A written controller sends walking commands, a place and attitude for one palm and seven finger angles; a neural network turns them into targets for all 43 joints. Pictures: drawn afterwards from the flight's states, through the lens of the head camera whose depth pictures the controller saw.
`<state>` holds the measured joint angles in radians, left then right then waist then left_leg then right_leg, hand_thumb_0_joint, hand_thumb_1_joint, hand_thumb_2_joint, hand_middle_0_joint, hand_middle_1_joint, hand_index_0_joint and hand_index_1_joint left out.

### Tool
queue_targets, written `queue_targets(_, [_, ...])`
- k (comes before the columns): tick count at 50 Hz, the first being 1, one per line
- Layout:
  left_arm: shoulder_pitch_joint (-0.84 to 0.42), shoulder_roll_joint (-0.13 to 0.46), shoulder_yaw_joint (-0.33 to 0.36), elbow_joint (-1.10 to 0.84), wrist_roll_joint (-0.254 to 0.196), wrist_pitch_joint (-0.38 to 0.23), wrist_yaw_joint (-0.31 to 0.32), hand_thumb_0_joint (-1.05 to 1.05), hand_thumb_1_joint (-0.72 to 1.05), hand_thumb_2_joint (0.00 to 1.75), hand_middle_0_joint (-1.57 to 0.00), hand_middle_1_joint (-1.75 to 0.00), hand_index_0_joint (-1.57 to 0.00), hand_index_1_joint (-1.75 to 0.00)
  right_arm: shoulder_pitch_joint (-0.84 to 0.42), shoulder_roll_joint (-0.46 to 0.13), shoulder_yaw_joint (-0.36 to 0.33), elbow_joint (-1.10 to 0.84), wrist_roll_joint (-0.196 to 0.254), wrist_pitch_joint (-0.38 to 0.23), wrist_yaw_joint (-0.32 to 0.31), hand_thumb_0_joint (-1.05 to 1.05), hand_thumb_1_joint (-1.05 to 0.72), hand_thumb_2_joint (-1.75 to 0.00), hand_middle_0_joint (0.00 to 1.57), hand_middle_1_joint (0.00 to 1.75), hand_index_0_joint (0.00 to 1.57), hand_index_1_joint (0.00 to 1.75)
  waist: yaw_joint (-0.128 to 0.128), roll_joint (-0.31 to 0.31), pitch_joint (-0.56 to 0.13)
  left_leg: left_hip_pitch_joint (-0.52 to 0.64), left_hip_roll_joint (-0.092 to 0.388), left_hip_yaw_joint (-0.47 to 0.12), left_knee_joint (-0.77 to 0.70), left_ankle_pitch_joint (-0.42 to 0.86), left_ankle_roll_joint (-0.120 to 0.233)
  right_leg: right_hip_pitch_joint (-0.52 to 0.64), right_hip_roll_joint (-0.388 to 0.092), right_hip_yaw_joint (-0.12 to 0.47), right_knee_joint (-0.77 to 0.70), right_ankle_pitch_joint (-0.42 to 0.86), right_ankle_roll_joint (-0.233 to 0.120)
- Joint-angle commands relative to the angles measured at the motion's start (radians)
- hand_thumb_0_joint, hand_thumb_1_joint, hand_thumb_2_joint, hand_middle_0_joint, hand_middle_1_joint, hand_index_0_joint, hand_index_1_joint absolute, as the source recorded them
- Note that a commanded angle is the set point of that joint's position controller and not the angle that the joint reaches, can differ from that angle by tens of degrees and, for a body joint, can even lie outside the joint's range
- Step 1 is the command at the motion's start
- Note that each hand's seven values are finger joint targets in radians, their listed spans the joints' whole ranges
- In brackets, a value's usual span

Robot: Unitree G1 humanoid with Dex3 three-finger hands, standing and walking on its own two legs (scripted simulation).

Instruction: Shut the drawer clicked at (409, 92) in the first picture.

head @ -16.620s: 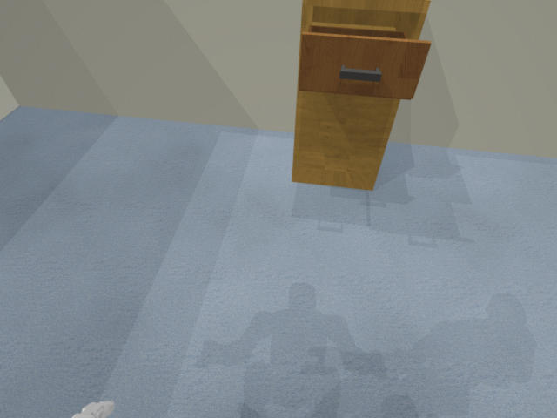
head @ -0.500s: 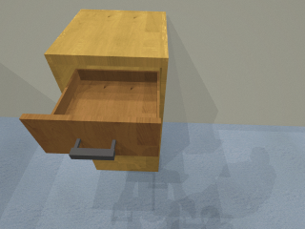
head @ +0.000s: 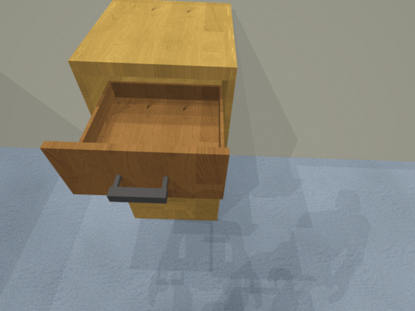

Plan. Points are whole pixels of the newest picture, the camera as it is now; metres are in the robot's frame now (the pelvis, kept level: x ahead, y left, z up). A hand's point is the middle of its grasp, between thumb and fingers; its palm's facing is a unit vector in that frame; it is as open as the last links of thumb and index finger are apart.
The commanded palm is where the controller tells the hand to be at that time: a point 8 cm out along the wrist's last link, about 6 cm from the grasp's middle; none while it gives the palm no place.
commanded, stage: come to a stop and stand still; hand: left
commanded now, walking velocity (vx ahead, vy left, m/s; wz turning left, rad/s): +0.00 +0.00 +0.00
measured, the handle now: (140, 187) +0.36 +0.18 -0.01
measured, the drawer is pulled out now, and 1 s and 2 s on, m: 0.26 0.26 0.26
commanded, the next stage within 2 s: look again from close up in 0.52 s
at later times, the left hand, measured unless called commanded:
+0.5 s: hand out of the picture -0.03 +0.18 -0.18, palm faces +0.01 -0.99 -0.17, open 7.4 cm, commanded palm none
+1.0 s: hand out of the picture -0.02 +0.16 -0.18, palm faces +0.01 -0.99 -0.16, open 7.4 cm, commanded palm none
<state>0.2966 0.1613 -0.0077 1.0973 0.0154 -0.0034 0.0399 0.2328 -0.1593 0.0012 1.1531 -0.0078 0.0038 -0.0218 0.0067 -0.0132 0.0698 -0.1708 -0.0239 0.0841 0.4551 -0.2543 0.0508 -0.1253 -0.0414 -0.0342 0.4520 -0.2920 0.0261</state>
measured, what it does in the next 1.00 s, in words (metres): stands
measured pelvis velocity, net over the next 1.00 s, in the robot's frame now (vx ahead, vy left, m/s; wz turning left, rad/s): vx -0.01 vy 0.01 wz -0.02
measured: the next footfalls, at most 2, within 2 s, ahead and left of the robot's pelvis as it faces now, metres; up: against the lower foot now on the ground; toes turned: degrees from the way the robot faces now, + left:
none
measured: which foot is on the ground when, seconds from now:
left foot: down 0.00-1.00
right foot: down 0.00-1.00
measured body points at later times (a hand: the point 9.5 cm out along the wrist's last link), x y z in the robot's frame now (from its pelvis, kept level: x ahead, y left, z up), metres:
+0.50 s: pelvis -0.01 +0.02 +0.00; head +0.01 +0.02 +0.45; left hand -0.03 +0.23 -0.16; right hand -0.02 -0.20 -0.16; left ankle +0.00 +0.08 -0.74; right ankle -0.03 -0.13 -0.74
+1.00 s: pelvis -0.01 +0.01 +0.00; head +0.01 +0.01 +0.45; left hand -0.02 +0.21 -0.16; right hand -0.02 -0.21 -0.16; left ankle +0.00 +0.08 -0.74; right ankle -0.03 -0.13 -0.74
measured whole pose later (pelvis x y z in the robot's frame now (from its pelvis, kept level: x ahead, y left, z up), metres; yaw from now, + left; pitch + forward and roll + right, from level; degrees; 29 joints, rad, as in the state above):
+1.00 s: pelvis -0.01 +0.01 +0.00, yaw -1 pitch -1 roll +0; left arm 0.30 0.12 0.00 1.11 0.02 -0.01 0.04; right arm 0.25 -0.13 -0.01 1.16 -0.01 -0.01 -0.03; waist 0.00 -0.01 0.05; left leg -0.19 -0.03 0.10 0.42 -0.22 0.06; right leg -0.16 -0.05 -0.01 0.45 -0.27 0.04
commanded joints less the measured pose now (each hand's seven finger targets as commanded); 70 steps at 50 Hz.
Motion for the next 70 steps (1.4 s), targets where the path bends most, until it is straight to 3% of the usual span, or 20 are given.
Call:
queue_targets(1, [0.064, 0.089, 0.017, -0.016, -0.004, -0.010, 0.011, 0.00, 0.90, 0.90, -0.20, -0.30, -0.20, -0.30, 0.036, -0.103, -0.015, -0.031, 0.002, -0.018, -0.005, 0.00, -0.90, -0.90, 0.20, 0.30, 0.20, 0.30, -0.004, 0.022, -0.008, 0.034, 0.124, -0.125, -0.105, 0.174, -0.007, -0.059, -0.070, 0.060, -0.071, 0.155, -0.033])
queue_targets(7, [0.073, 0.073, 0.015, 0.000, -0.001, -0.006, 0.010, 0.00, 0.90, 0.90, -0.20, -0.30, -0.20, -0.30, 0.053, -0.095, -0.016, -0.019, 0.001, -0.016, -0.004, 0.00, -0.90, -0.90, 0.20, 0.30, 0.20, 0.30, -0.005, 0.027, 0.041, -0.005, 0.127, -0.143, -0.153, 0.052, -0.009, -0.090, -0.066, 0.054, -0.079, 0.087, -0.031])
queue_targets(16, [0.089, 0.053, 0.017, 0.004, 0.002, -0.006, 0.011, 0.00, 0.90, 0.90, -0.20, -0.30, -0.20, -0.30, 0.075, -0.084, -0.022, -0.017, 0.001, -0.019, -0.005, 0.00, -0.90, -0.90, 0.20, 0.30, 0.20, 0.30, -0.006, 0.015, 0.032, -0.002, 0.135, -0.157, -0.174, 0.037, -0.004, -0.104, -0.065, 0.047, -0.067, 0.090, -0.027])
queue_targets(21, [0.097, 0.048, 0.018, 0.004, 0.003, -0.005, 0.010, 0.00, 0.90, 0.90, -0.20, -0.30, -0.20, -0.30, 0.079, -0.082, -0.025, -0.018, 0.000, -0.019, -0.006, 0.00, -0.90, -0.90, 0.20, 0.30, 0.20, 0.30, -0.006, 0.038, 0.030, -0.005, 0.139, -0.168, -0.193, 0.006, -0.005, -0.110, -0.062, 0.045, -0.060, 0.086, -0.025])
queue_targets(30, [0.103, 0.043, 0.021, 0.005, 0.003, -0.009, 0.011, 0.00, 0.90, 0.90, -0.20, -0.30, -0.20, -0.30, 0.088, -0.074, -0.025, -0.015, 0.001, -0.023, -0.007, 0.00, -0.90, -0.90, 0.20, 0.30, 0.20, 0.30, -0.008, 0.005, 0.010, 0.027, 0.131, -0.140, -0.150, 0.116, -0.004, -0.110, -0.067, 0.057, -0.066, 0.133, -0.028])
queue_targets(46, [0.101, 0.045, 0.022, 0.004, 0.002, -0.011, 0.010, 0.00, 0.90, 0.90, -0.20, -0.30, -0.20, -0.30, 0.084, -0.063, -0.021, -0.009, 0.001, -0.023, -0.007, 0.00, -0.90, -0.90, 0.20, 0.30, 0.20, 0.30, -0.008, 0.008, 0.021, 0.020, 0.124, -0.126, -0.130, 0.130, -0.009, -0.117, -0.069, 0.071, -0.075, 0.139, -0.034])
queue_targets(53, [0.090, 0.043, 0.025, 0.002, 0.002, -0.010, 0.008, 0.00, 0.90, 0.90, -0.20, -0.30, -0.20, -0.30, 0.086, -0.064, -0.022, -0.011, 0.000, -0.020, -0.007, 0.00, -0.90, -0.90, 0.20, 0.30, 0.20, 0.30, -0.012, 0.022, 0.022, 0.013, 0.129, -0.133, -0.147, 0.080, -0.012, -0.126, -0.062, 0.071, -0.074, 0.113, -0.035])
queue_targets(60, [0.092, 0.043, 0.028, 0.000, 0.002, -0.012, 0.008, 0.00, 0.90, 0.90, -0.20, -0.30, -0.20, -0.30, 0.093, -0.063, -0.021, -0.011, 0.000, -0.025, -0.010, 0.00, -0.90, -0.90, 0.20, 0.30, 0.20, 0.30, -0.010, 0.012, -0.010, 0.036, 0.130, -0.124, -0.125, 0.166, -0.010, -0.105, -0.064, 0.069, -0.068, 0.158, -0.035])
queue_targets(62, [0.096, 0.037, 0.026, 0.006, 0.001, -0.013, 0.007, 0.00, 0.90, 0.90, -0.20, -0.30, -0.20, -0.30, 0.095, -0.058, -0.020, -0.004, -0.001, -0.025, -0.010, 0.00, -0.90, -0.90, 0.20, 0.30, 0.20, 0.30, -0.013, -0.001, -0.011, 0.045, 0.132, -0.126, -0.132, 0.124, -0.010, -0.112, -0.060, 0.069, -0.076, 0.130, -0.035])
queue_targets(65, [0.091, 0.029, 0.026, 0.009, 0.005, -0.007, 0.000, 0.00, 0.90, 0.90, -0.20, -0.30, -0.20, -0.30, 0.103, -0.068, -0.027, 0.003, -0.006, -0.019, -0.012, 0.00, -0.90, -0.90, 0.20, 0.30, 0.20, 0.30, -0.021, 0.010, 0.017, 0.032, 0.152, -0.153, -0.170, -0.067, -0.005, -0.145, -0.037, 0.048, -0.058, 0.010, -0.037])
queue_targets(68, [0.087, 0.026, 0.032, -0.003, 0.011, 0.003, -0.009, 0.00, 0.90, 0.90, -0.20, -0.30, -0.20, -0.30, 0.110, -0.091, -0.039, -0.002, -0.010, -0.009, -0.013, 0.00, -0.90, -0.90, 0.20, 0.30, 0.20, 0.30, -0.024, 0.065, 0.068, -0.030, 0.197, -0.214, -0.248, -0.283, 0.012, -0.182, -0.011, 0.000, -0.002, -0.081, -0.035])
queue_targets(70, [0.094, 0.020, 0.035, -0.007, 0.016, 0.007, -0.016, 0.00, 0.90, 0.90, -0.20, -0.30, -0.20, -0.30, 0.115, -0.109, -0.049, -0.008, -0.012, -0.008, -0.015, 0.00, -0.90, -0.90, 0.20, 0.30, 0.20, 0.30, -0.022, 0.101, 0.088, -0.046, 0.233, -0.259, -0.283, -0.355, 0.034, -0.206, 0.002, -0.033, 0.053, -0.095, -0.033])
